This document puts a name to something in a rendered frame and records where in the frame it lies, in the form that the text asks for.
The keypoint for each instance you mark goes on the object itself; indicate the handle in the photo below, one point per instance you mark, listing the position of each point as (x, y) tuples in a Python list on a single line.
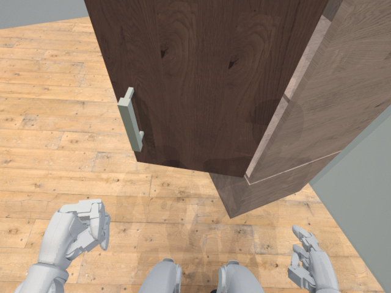
[(129, 120)]

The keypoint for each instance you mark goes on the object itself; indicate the robot left thigh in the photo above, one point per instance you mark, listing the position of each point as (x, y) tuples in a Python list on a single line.
[(165, 277)]

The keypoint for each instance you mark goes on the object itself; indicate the left robot forearm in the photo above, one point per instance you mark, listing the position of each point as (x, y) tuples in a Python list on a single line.
[(43, 278)]

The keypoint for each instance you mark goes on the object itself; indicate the robot thigh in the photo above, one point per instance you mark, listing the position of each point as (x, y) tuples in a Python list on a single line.
[(237, 279), (165, 277)]

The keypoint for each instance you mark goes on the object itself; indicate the robot right thigh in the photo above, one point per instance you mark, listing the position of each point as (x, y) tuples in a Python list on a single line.
[(237, 279)]

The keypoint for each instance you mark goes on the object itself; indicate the robot right hand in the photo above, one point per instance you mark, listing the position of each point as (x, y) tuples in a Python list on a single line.
[(316, 271)]

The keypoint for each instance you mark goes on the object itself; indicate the cupboard door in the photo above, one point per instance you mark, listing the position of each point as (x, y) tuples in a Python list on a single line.
[(208, 75)]

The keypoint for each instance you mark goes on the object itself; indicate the robot left hand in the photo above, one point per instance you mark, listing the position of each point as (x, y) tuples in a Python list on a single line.
[(85, 221)]

